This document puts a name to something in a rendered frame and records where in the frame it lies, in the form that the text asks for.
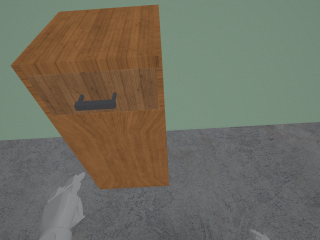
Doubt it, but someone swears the handle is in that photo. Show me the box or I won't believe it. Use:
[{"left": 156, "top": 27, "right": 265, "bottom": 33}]
[{"left": 74, "top": 92, "right": 117, "bottom": 111}]

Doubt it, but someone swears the left robot forearm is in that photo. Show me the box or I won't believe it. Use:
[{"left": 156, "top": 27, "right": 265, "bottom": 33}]
[{"left": 39, "top": 227, "right": 72, "bottom": 240}]

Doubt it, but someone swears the cabinet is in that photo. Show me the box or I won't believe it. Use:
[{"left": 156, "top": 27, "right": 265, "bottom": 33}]
[{"left": 10, "top": 4, "right": 169, "bottom": 190}]

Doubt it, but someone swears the drawer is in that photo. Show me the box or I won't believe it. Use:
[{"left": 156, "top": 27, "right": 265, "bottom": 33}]
[{"left": 27, "top": 67, "right": 159, "bottom": 116}]

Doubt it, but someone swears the right robot hand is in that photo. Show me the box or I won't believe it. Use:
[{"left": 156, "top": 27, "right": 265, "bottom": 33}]
[{"left": 249, "top": 229, "right": 270, "bottom": 240}]

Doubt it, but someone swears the left robot hand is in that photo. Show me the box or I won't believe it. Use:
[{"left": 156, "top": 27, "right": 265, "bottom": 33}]
[{"left": 40, "top": 172, "right": 86, "bottom": 233}]

